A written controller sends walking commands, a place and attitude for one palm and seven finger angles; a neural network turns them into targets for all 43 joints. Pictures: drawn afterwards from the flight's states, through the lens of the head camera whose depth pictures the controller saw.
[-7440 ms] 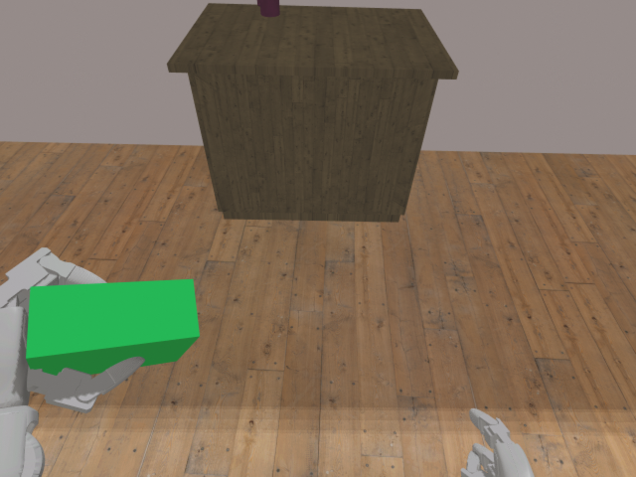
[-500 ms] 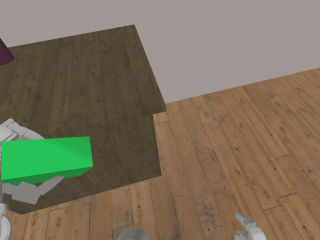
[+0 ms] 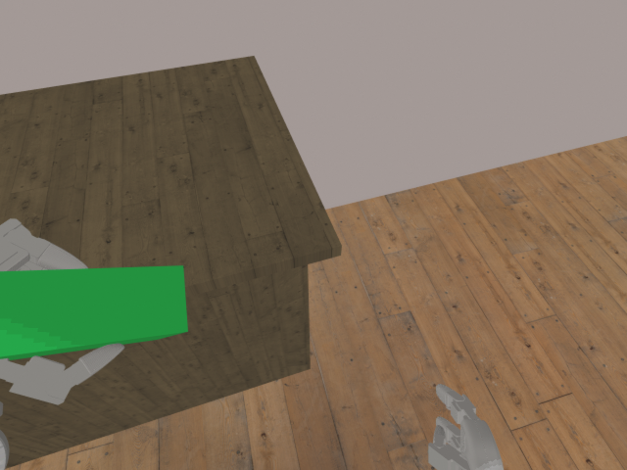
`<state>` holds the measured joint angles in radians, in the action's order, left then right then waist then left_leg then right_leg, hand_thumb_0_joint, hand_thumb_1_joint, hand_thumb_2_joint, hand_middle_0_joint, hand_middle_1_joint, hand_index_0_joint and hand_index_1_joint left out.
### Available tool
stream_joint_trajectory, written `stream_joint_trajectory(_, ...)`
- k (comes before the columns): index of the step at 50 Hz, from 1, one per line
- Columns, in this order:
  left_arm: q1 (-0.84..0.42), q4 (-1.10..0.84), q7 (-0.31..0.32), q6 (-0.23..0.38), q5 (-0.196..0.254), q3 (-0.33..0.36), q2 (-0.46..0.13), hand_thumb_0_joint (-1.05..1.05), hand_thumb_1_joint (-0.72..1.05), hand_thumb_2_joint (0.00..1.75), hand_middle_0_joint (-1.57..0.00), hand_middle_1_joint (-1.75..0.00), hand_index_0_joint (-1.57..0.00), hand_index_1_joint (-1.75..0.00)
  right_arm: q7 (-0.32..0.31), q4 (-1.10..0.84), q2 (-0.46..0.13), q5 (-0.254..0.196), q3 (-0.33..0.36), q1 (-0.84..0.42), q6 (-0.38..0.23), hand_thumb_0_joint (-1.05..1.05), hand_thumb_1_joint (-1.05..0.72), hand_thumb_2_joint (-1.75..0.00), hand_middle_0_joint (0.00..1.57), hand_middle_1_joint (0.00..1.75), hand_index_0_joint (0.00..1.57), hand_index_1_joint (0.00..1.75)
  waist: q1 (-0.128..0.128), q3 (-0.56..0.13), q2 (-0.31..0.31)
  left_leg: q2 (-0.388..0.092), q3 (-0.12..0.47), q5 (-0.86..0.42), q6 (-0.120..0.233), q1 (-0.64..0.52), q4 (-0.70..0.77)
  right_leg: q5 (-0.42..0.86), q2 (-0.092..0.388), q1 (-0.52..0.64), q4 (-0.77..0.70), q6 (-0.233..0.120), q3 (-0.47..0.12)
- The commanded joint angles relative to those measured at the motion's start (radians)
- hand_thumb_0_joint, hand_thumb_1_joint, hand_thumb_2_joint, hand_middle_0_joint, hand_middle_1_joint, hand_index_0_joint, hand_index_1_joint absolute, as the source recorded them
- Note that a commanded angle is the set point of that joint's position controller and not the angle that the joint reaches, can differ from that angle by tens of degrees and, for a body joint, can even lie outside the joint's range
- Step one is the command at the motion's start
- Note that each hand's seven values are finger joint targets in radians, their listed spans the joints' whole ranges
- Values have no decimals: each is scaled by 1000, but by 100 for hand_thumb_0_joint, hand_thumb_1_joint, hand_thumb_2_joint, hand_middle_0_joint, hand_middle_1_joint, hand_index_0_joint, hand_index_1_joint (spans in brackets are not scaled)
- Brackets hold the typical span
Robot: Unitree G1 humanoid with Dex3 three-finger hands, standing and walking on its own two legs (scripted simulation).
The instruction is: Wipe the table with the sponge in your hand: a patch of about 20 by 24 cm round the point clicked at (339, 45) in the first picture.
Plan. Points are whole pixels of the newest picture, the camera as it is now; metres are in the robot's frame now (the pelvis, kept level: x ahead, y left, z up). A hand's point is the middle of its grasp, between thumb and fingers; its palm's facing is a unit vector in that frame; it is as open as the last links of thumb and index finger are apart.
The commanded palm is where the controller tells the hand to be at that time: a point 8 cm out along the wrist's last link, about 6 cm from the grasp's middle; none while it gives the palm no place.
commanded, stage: come to a stop and stand still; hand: left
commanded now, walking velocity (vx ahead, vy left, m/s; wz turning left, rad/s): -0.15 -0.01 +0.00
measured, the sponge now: (121, 310) +0.23 +0.19 +0.16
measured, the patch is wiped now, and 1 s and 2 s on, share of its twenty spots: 0.00 0.00 0.00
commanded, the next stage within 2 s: look again from close up in 1.74 s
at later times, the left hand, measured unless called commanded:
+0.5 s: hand out of the picture +0.21 +0.30 +0.19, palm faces +0.48 -0.80 -0.37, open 9.9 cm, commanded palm +0.13 +0.31 +0.18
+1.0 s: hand out of the picture +0.15 +0.33 +0.17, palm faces +0.47 -0.82 -0.32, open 9.9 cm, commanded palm +0.09 +0.35 +0.18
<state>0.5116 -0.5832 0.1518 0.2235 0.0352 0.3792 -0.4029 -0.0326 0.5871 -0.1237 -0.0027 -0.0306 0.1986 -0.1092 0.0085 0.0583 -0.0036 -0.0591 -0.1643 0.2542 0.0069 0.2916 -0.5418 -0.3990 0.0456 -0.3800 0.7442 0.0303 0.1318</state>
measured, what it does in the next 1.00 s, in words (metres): steps on the spot: right foot, then left foot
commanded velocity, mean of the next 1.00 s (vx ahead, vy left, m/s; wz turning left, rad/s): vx -0.02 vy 0.01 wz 0.00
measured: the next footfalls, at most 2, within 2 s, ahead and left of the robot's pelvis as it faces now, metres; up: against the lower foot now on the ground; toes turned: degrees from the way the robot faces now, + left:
right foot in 0.04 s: +0.07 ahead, -0.06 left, +0.00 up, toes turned +8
left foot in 0.36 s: +0.04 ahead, +0.14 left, +0.00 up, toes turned +6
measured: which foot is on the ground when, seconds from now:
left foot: down 0.00-0.06, up 0.08-0.34, down 0.36-1.00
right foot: up 0.00-0.02, down 0.04-1.00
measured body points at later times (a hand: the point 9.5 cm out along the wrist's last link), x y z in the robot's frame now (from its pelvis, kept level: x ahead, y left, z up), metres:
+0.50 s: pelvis -0.03 +0.03 +0.00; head -0.02 +0.04 +0.45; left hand +0.18 +0.34 +0.21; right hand +0.14 -0.23 -0.06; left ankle +0.00 +0.14 -0.73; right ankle +0.03 -0.08 -0.73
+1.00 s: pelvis -0.05 +0.07 +0.01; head -0.05 +0.09 +0.46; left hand +0.12 +0.37 +0.19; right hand +0.14 -0.13 -0.06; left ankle +0.00 +0.14 -0.73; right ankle +0.03 -0.06 -0.73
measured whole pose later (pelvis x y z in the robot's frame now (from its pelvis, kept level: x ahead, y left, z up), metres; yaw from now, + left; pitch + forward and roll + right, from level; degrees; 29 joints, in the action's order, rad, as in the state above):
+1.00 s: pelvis -0.05 +0.07 +0.01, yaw +3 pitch -4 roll -1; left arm 0.32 -0.38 0.08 0.23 -0.01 0.34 -0.32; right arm 0.01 0.59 -0.17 0.01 -0.04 0.23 -0.19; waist -0.05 0.06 -0.03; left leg 0.03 -0.07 0.19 0.06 0.23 -0.48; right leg -0.17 -0.03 -0.24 0.44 0.01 -0.05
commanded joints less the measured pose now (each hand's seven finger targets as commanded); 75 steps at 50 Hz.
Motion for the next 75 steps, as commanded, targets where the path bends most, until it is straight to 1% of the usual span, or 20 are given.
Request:
stream_joint_trajectory(1,-51,-101,23,25,9,128,-149,0,10,130,-120,-160,-120,-160,-34,-122,-178,-6,51,-63,-22,0,-90,-90,20,30,20,30,-9,-180,98,-191,143,-297,47,-35,61,260,-2,242,-297,-8,-35)
stream_joint_trajectory(4,-89,-45,16,2,20,97,-130,0,10,130,-120,-160,-120,-160,-25,-131,-162,-14,56,-46,-16,0,-90,-90,20,30,20,30,10,-188,-232,29,68,107,-54,72,-205,818,262,270,-351,-146,-392)
stream_joint_trajectory(6,-92,-61,23,1,12,115,-153,0,10,130,-120,-160,-120,-160,-19,-124,-145,-13,40,-73,-9,0,-90,-90,20,30,20,30,-5,-197,-202,28,161,270,-43,131,-360,917,331,300,-346,-192,-385)
stream_joint_trajectory(8,-108,-129,34,11,2,117,-158,0,10,130,-120,-160,-120,-160,-27,-131,-132,-6,22,-115,3,0,-90,-90,20,30,20,30,-10,-221,-132,28,153,260,-46,140,-307,989,296,362,-297,-181,-290)
stream_joint_trajectory(10,-41,-132,42,14,-8,128,-154,0,10,130,-120,-160,-120,-160,-40,-139,-132,4,20,-115,18,0,-90,-90,20,30,20,30,-18,-236,-130,43,113,201,-42,114,-228,951,253,382,-291,-160,-220)
stream_joint_trajectory(15,17,-199,51,10,-1,120,-146,0,10,130,-120,-160,-120,-160,-49,-156,-158,10,49,-70,46,0,-90,-90,20,30,20,30,-3,-249,-65,41,108,-57,-36,-60,86,654,188,308,-275,-107,-183)
stream_joint_trajectory(16,-1017,-300,39,99,-115,667,-867,0,10,130,-120,-160,-120,-160,-55,-144,-183,39,103,76,-55,0,-90,-90,20,30,20,30,-59,-33,-174,51,22,-90,-36,152,5,675,114,180,-352,-16,-247)
stream_joint_trajectory(17,-443,276,-15,63,-32,320,-334,0,10,130,-120,-160,-120,-160,-33,-92,-141,14,110,47,-64,0,-90,-90,20,30,20,30,-54,-249,-160,61,140,-100,-6,27,-8,625,213,250,-312,-128,-314)
stream_joint_trajectory(18,-370,249,-21,50,0,207,-194,0,10,130,-120,-160,-120,-160,-14,-132,-175,-32,102,-1,-63,0,-90,-90,20,30,20,30,-37,-252,41,37,138,-125,-8,-56,84,667,204,267,-258,-127,-344)
stream_joint_trajectory(20,-246,102,-32,96,16,133,-174,0,10,130,-120,-160,-120,-160,3,-153,-195,-20,89,-8,-69,0,-90,-90,20,30,20,30,-48,-248,138,27,119,-137,0,-86,91,489,131,286,-302,-63,-238)
stream_joint_trajectory(23,-135,-33,-35,99,26,-2,-75,0,10,130,-120,-160,-120,-160,26,-173,-207,-24,79,-66,-88,0,-90,-90,20,30,20,30,-53,-139,93,-34,212,-6,32,2,184,133,66,238,-312,-54,-172)
stream_joint_trajectory(27,-214,-36,-22,90,1,75,-153,0,10,130,-120,-160,-120,-160,17,-188,-220,-19,70,-61,-101,0,-90,-90,20,30,20,30,-53,-40,9,-50,232,308,46,169,287,-38,8,232,-296,-42,-154)
stream_joint_trajectory(28,-279,-79,-15,94,0,129,-213,0,10,130,-120,-160,-120,-160,9,-187,-225,-16,70,-67,-101,0,-90,-90,20,30,20,30,-47,-46,68,-58,240,321,49,166,304,-16,-1,239,-271,-42,-146)
stream_joint_trajectory(33,-376,-80,-33,107,-6,123,-188,0,10,130,-120,-160,-120,-160,13,-188,-201,-8,60,-72,-132,0,-90,-90,20,30,20,30,-48,-85,164,-86,265,391,64,172,343,77,-28,297,-185,-42,-134)
stream_joint_trajectory(42,-331,19,-52,77,-30,27,-75,0,10,130,-120,-160,-120,-160,35,-149,-194,-4,56,-58,-142,0,-90,-90,20,30,20,30,-48,-41,57,-65,252,427,38,190,347,65,-59,300,-256,-40,-167)
stream_joint_trajectory(48,-350,-43,-53,72,-34,62,-114,0,10,130,-120,-160,-120,-160,24,-154,-193,8,56,-64,-131,0,-90,-90,20,30,20,30,-39,-69,60,-8,209,285,12,3,282,59,-63,181,-414,-50,-245)
stream_joint_trajectory(52,-326,-58,-49,75,-38,54,-101,0,10,130,-120,-160,-120,-160,16,-165,-196,9,55,-64,-127,0,-90,-90,20,30,20,30,-41,-98,99,-24,247,304,14,11,332,103,-77,236,-390,-43,-228)
stream_joint_trajectory(58,-293,-55,-45,71,-33,54,-101,0,10,130,-120,-160,-120,-160,6,-168,-200,11,55,-68,-121,0,-90,-90,20,30,20,30,-40,-122,116,-20,234,150,-2,-35,318,219,-75,254,-385,-45,-212)
stream_joint_trajectory(65,-222,-45,-43,64,-13,54,-102,0,10,130,-120,-160,-120,-160,4,-165,-201,6,60,-62,-101,0,-90,-90,20,30,20,30,-41,-173,67,13,198,-166,-27,-101,224,411,-54,285,-387,-51,-205)
stream_joint_trajectory(75,-157,-59,-39,44,14,70,-114,0,10,130,-120,-160,-120,-160,-9,-171,-199,1,60,-73,-63,0,-90,-90,20,30,20,30,-34,-206,49,25,180,-259,-22,-143,186,522,-38,301,-402,-53,-219)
